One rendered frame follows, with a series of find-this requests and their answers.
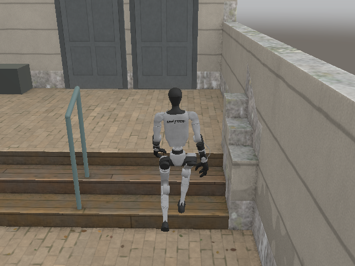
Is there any left robot hand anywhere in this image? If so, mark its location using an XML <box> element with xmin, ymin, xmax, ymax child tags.
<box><xmin>154</xmin><ymin>148</ymin><xmax>166</xmax><ymax>158</ymax></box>

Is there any right robot hand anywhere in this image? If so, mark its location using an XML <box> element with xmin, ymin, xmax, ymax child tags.
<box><xmin>195</xmin><ymin>162</ymin><xmax>209</xmax><ymax>177</ymax></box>

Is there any robot right upper arm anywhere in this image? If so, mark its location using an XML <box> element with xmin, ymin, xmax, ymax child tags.
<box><xmin>187</xmin><ymin>111</ymin><xmax>202</xmax><ymax>143</ymax></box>

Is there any humanoid robot head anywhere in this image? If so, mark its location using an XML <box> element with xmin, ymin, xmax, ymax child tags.
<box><xmin>166</xmin><ymin>88</ymin><xmax>185</xmax><ymax>115</ymax></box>

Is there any robot right foot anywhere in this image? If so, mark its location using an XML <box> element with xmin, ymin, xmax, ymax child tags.
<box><xmin>177</xmin><ymin>200</ymin><xmax>186</xmax><ymax>213</ymax></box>

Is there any robot left upper arm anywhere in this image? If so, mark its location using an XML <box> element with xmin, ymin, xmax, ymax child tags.
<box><xmin>153</xmin><ymin>112</ymin><xmax>164</xmax><ymax>142</ymax></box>

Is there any left robot forearm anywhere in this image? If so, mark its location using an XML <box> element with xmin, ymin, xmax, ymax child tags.
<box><xmin>153</xmin><ymin>135</ymin><xmax>160</xmax><ymax>151</ymax></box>

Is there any right robot forearm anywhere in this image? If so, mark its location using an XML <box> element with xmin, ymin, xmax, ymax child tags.
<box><xmin>196</xmin><ymin>134</ymin><xmax>207</xmax><ymax>163</ymax></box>

